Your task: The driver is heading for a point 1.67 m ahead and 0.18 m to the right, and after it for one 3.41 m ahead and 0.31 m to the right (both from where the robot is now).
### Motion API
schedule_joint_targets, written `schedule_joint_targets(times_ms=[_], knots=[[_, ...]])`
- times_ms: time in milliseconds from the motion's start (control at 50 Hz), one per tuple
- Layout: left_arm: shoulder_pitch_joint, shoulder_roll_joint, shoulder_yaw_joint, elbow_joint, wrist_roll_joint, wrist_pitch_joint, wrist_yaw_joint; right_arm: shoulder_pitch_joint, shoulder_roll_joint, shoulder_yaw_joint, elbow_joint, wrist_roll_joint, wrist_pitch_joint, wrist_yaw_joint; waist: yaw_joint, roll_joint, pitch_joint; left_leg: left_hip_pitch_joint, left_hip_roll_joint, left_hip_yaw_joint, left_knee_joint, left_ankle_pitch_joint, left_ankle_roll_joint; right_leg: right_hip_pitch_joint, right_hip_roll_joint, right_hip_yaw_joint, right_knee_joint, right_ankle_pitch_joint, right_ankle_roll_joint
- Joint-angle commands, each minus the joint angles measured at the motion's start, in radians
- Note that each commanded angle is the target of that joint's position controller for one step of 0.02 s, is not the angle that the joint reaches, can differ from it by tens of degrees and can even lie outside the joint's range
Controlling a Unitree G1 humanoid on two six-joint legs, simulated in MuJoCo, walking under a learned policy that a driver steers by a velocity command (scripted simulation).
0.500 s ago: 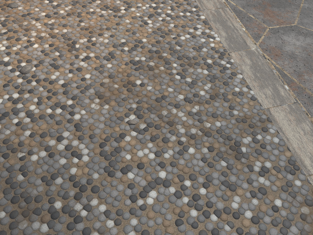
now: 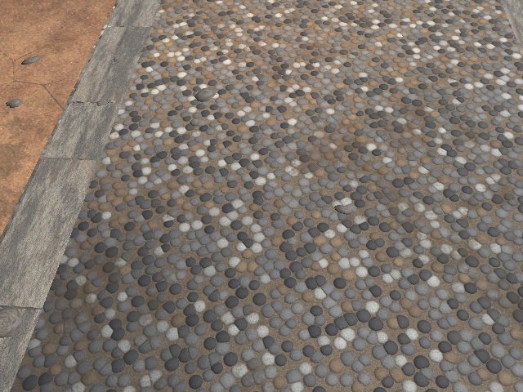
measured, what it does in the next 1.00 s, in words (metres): steps on the spot: left foot, then right foot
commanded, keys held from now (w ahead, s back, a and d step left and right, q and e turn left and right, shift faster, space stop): q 0.06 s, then no key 0.54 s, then w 0.40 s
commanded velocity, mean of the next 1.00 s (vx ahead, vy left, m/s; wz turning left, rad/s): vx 0.10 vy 0.00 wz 0.17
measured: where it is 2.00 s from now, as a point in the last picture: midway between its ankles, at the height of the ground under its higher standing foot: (273, 350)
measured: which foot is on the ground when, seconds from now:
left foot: up 0.00-0.14, down 0.16-1.00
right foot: down 0.00-0.16, up 0.18-0.52, down 0.54-0.94, up 0.96-1.00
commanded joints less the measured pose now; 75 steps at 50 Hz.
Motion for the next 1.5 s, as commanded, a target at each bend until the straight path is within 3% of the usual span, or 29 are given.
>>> schedule_joint_targets(times_ms=[20,140,160,180,200,220,260,320,500,560,580,660,720,820,900,940,960,980,1020,1100,1140,1220,1240,1260,1280,1300,1340,1400,1500], knots=[[-0.013,0.207,0.062,-0.057,-0.006,-0.002,0.000,-0.089,-0.037,0.005,-0.122,-0.004,-0.019,0.017,0.037,-0.217,-0.109,-0.006,0.031,0.051,-0.148,-0.036,0.005,0.153,-0.251,0.151,-0.113,0.286,-0.210],[-0.008,0.196,0.056,-0.018,-0.052,-0.002,-0.022,0.047,-0.056,-0.009,-0.090,-0.010,-0.014,0.027,-0.033,-0.177,-0.130,0.327,-0.032,0.110,-0.627,0.224,0.117,0.051,-0.232,0.074,0.056,0.311,-0.118],[0.038,0.144,0.039,-0.005,-0.029,-0.007,-0.028,0.076,-0.115,-0.023,-0.090,-0.010,-0.018,0.016,-0.019,-0.021,-0.163,0.504,0.071,-0.049,-0.669,0.481,0.157,-0.092,-0.164,-0.012,0.216,0.116,-0.025],[0.021,0.077,0.009,-0.055,0.024,-0.012,-0.035,0.047,-0.217,-0.035,-0.122,-0.027,-0.024,0.002,0.010,0.284,-0.155,0.577,0.346,-0.384,-0.655,0.812,0.327,-0.362,-0.030,-0.070,0.458,-0.406,0.081],[-0.065,0.144,0.030,-0.057,0.002,-0.009,-0.020,0.079,-0.150,-0.017,-0.119,-0.059,-0.047,0.010,-0.079,0.173,-0.203,0.472,0.397,-0.393,-0.664,0.772,0.451,-0.347,-0.029,0.079,0.619,-0.473,0.091],[-0.071,0.172,0.040,-0.051,-0.021,0.000,-0.017,0.042,-0.121,-0.002,-0.106,-0.060,-0.064,0.013,-0.054,0.127,-0.161,0.436,0.337,-0.303,-0.672,0.702,0.427,-0.350,-0.038,0.103,0.677,-0.419,0.085],[-0.039,0.174,0.047,-0.013,-0.016,0.014,-0.005,-0.046,-0.089,0.009,-0.097,-0.032,-0.076,0.008,-0.019,0.091,-0.119,0.416,0.247,-0.213,-0.682,0.580,0.339,-0.361,-0.046,0.119,0.657,-0.287,0.083],[0.016,0.143,0.040,0.018,-0.019,0.019,-0.008,-0.083,-0.039,0.033,-0.083,-0.035,-0.079,-0.002,0.015,0.090,-0.137,0.371,0.199,-0.132,-0.685,0.662,0.330,-0.254,-0.030,0.111,0.626,-0.155,0.103],[0.012,0.105,0.012,0.048,-0.019,0.010,-0.016,-0.094,-0.028,0.046,-0.014,-0.027,-0.071,0.004,0.008,0.072,-0.077,0.312,0.175,-0.184,-0.673,0.378,0.309,0.012,-0.015,0.079,0.032,-0.022,0.076],[0.027,0.212,0.025,0.060,-0.005,-0.001,-0.014,-0.003,-0.017,0.048,0.023,-0.048,-0.093,0.016,-0.049,-0.119,-0.100,0.237,0.048,-0.094,-0.646,0.194,0.184,0.165,-0.109,0.159,0.014,0.335,0.006],[0.008,0.178,0.024,0.071,-0.016,-0.004,-0.023,-0.032,-0.014,0.049,0.029,-0.047,-0.091,0.015,-0.031,-0.153,-0.097,0.295,0.012,-0.047,-0.641,0.169,0.154,0.079,-0.084,0.149,0.010,0.172,-0.019],[0.025,0.125,0.009,0.092,-0.015,-0.022,-0.023,-0.063,-0.030,0.037,0.041,-0.027,-0.062,-0.003,-0.009,-0.100,-0.037,0.256,-0.015,-0.027,-0.588,-0.160,0.184,-0.023,-0.025,0.119,-0.009,-0.271,-0.019],[0.052,0.123,0.004,0.085,-0.029,-0.048,-0.015,-0.028,-0.015,0.036,0.046,-0.011,-0.088,-0.001,-0.011,-0.077,0.060,0.163,0.012,-0.072,-0.580,-0.315,0.224,-0.105,-0.042,0.166,-0.006,-0.454,-0.062],[0.074,0.127,0.002,0.061,-0.043,-0.096,-0.030,0.003,0.003,0.037,0.051,-0.002,-0.159,0.022,-0.014,-0.069,0.040,0.164,0.017,-0.082,-0.530,-0.198,0.247,-0.067,-0.068,0.251,0.007,-0.364,-0.123],[0.099,0.142,0.008,0.029,-0.044,-0.119,-0.051,0.091,-0.044,0.022,0.067,0.004,-0.192,0.042,-0.024,-0.036,-0.048,0.242,0.011,-0.091,-0.443,0.195,0.263,-0.007,-0.034,0.207,0.190,0.095,-0.123],[-0.014,0.121,0.001,-0.025,-0.039,-0.135,-0.062,0.335,-0.130,-0.013,0.126,0.003,-0.187,0.046,-0.140,0.107,-0.145,0.642,0.125,-0.330,-0.555,0.393,0.361,-0.353,0.071,0.057,0.563,0.344,-0.046],[-0.078,0.103,-0.007,-0.054,-0.048,-0.135,-0.061,0.412,-0.144,-0.017,0.143,-0.002,-0.176,0.048,-0.183,0.238,-0.086,0.781,0.321,-0.589,-0.702,0.512,0.478,-0.653,0.095,0.073,0.799,-0.276,-0.024],[-0.131,0.120,-0.003,-0.075,-0.074,-0.129,-0.062,0.390,-0.099,0.003,0.143,-0.003,-0.171,0.042,-0.161,0.123,0.019,0.801,0.377,-0.612,-0.675,0.452,0.491,-0.843,0.031,0.134,0.912,-0.435,-0.043],[-0.186,0.055,-0.031,-0.117,-0.076,-0.117,-0.073,0.359,-0.041,0.031,0.139,-0.008,-0.158,0.025,-0.118,-0.003,0.081,0.766,0.372,-0.484,-0.714,0.380,0.409,-0.967,-0.059,0.147,0.895,-0.375,-0.055],[-0.122,0.030,-0.050,-0.116,-0.024,-0.110,-0.114,0.096,-0.086,0.029,0.068,-0.004,-0.133,-0.014,-0.017,0.055,0.047,0.238,0.135,-0.087,-0.899,0.273,0.268,-0.313,-0.057,0.044,0.371,0.103,0.010],[-0.105,0.083,-0.029,-0.107,-0.036,-0.098,-0.106,0.160,-0.149,0.008,0.086,0.003,-0.149,-0.011,-0.018,0.067,0.021,0.243,0.163,-0.079,-0.940,0.257,0.270,-0.149,-0.007,0.025,0.291,0.201,0.025],[0.101,0.176,0.026,-0.050,-0.041,-0.076,-0.069,0.205,-0.124,0.009,0.104,-0.006,-0.136,0.003,0.096,0.043,-0.106,0.392,0.159,-0.009,-0.569,0.696,0.195,0.082,0.064,-0.011,0.179,0.133,-0.048],[0.246,0.202,0.041,-0.014,-0.043,-0.069,-0.062,0.216,-0.080,0.024,0.099,-0.024,-0.133,0.000,0.164,0.013,-0.185,0.260,0.122,0.015,-0.325,0.613,0.162,0.290,0.011,0.044,0.212,0.115,-0.073],[0.310,0.334,0.053,-0.001,-0.013,-0.069,-0.058,0.330,0.082,0.064,0.062,-0.034,-0.141,0.001,0.082,-0.372,-0.308,-0.005,-0.041,0.028,0.130,-0.037,0.097,0.504,-0.262,0.527,0.053,-0.099,-0.202],[0.309,0.278,0.037,-0.010,-0.017,-0.078,-0.070,0.375,0.036,0.061,0.080,0.000,-0.161,0.008,0.075,-0.411,-0.401,-0.123,-0.081,-0.110,0.321,-0.181,0.102,0.512,-0.346,0.953,-0.219,-0.394,-0.272],[0.206,0.226,0.022,-0.018,-0.026,-0.088,-0.076,0.274,-0.054,0.035,0.062,0.030,-0.167,0.012,0.060,-0.264,-0.219,-0.228,-0.015,-0.085,0.389,-0.098,0.115,0.384,-0.342,0.876,-0.254,-0.489,-0.235],[0.090,0.179,0.010,-0.014,-0.014,-0.095,-0.082,0.113,-0.069,0.034,0.027,0.004,-0.166,0.004,0.024,-0.085,-0.071,-0.176,0.089,-0.037,0.278,0.073,0.144,0.113,-0.255,0.575,-0.226,-0.259,-0.187],[0.043,0.137,0.002,0.001,-0.006,-0.116,-0.080,0.173,-0.042,0.029,0.050,-0.005,-0.136,0.002,-0.042,-0.155,-0.084,-0.051,0.131,-0.046,0.169,0.166,0.143,-0.011,-0.175,0.396,-0.279,-0.104,-0.197],[0.113,0.167,0.012,0.052,-0.016,-0.118,-0.062,0.034,-0.023,0.033,0.019,-0.024,-0.127,-0.002,-0.015,-0.074,-0.013,-0.213,0.142,-0.043,-0.042,0.323,0.098,0.047,-0.192,0.318,-0.348,-0.023,-0.235]])
Next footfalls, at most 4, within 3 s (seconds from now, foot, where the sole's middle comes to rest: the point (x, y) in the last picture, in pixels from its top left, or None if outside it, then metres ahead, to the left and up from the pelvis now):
0.16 left None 0.03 0.14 -0.78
0.54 right None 0.05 -0.09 -0.78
1.24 right None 0.39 -0.10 -0.78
1.86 left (224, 317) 0.66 0.17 -0.78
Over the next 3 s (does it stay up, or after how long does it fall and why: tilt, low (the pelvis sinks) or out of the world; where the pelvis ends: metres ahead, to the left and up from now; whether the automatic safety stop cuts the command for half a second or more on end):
stays up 1.15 0.01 -0.01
